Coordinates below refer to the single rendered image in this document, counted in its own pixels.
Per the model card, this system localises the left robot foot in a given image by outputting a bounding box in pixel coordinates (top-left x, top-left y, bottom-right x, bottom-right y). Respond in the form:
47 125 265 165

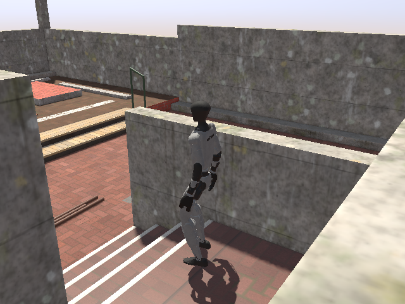
183 257 208 267

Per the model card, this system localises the right robot upper arm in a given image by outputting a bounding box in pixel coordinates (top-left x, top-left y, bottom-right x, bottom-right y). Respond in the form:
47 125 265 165
208 123 221 155

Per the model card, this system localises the right robot hand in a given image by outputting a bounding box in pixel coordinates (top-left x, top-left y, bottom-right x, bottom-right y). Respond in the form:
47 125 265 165
208 172 217 191

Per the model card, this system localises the robot head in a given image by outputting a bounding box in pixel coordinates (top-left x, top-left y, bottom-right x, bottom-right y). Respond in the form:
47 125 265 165
190 101 211 132

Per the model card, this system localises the robot left forearm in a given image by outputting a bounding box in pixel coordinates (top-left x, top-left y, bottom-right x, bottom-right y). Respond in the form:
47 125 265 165
186 163 203 197

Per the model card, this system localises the left robot upper arm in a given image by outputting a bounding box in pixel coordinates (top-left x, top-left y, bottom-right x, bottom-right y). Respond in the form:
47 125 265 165
188 132 205 170

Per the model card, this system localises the robot right forearm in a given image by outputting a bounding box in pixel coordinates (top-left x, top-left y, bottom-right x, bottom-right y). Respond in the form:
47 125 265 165
209 151 221 174

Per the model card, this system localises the left robot hand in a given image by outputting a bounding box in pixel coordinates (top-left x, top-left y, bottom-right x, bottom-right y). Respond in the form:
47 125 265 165
179 195 193 212

